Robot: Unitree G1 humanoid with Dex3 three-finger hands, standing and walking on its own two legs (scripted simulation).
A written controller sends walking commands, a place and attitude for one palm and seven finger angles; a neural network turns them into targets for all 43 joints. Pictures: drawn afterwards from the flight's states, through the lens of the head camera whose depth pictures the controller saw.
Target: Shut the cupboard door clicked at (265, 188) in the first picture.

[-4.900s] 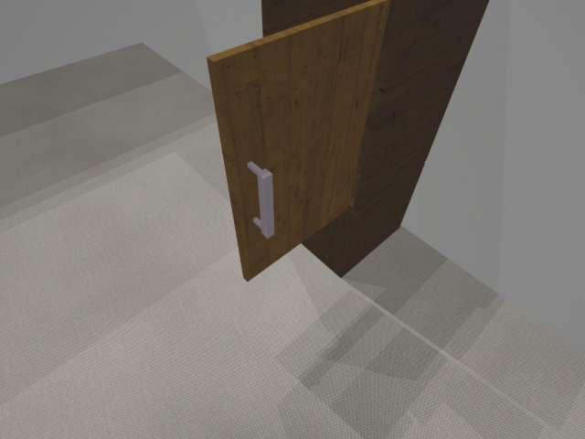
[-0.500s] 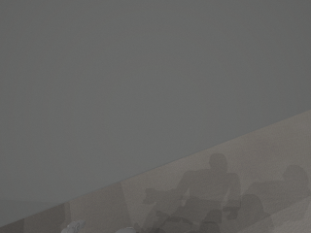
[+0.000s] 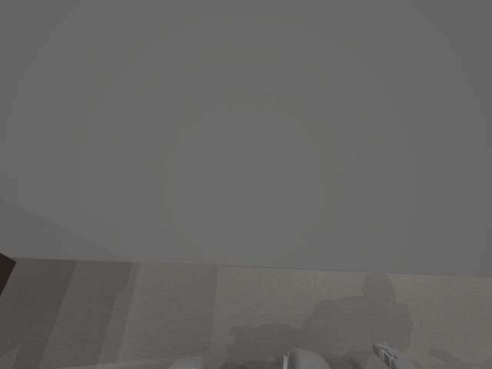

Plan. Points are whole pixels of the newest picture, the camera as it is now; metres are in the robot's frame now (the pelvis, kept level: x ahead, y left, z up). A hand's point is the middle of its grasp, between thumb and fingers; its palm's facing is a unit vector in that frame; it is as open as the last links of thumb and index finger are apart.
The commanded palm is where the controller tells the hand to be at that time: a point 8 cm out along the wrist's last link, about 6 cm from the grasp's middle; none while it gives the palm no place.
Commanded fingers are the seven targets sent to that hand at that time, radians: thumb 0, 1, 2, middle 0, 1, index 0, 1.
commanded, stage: turn to face it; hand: left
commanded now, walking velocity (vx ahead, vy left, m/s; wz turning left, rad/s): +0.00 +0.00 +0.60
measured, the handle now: out of the picture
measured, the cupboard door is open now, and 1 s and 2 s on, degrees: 90 90 90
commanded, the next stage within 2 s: none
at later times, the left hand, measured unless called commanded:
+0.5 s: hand out of the picture +0.02 +0.14 -0.16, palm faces +0.32 -0.92 -0.22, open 7.4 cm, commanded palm none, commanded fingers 0.00 0.90 0.90 -0.20 -0.30 -0.20 -0.30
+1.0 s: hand out of the picture -0.01 +0.12 -0.14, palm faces +0.55 -0.79 -0.29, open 7.4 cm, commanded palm none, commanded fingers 0.00 0.90 0.90 -0.20 -0.30 -0.20 -0.30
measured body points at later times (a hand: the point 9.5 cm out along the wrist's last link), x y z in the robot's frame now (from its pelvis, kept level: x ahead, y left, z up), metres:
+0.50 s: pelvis +0.02 -0.06 +0.01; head +0.07 -0.04 +0.45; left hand +0.00 +0.19 -0.14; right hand +0.19 -0.28 -0.13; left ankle -0.04 +0.05 -0.70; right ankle +0.03 -0.16 -0.73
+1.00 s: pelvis +0.03 -0.10 +0.01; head +0.09 -0.09 +0.46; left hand -0.04 +0.16 -0.12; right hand +0.25 -0.27 -0.14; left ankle -0.07 +0.00 -0.64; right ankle +0.10 -0.19 -0.73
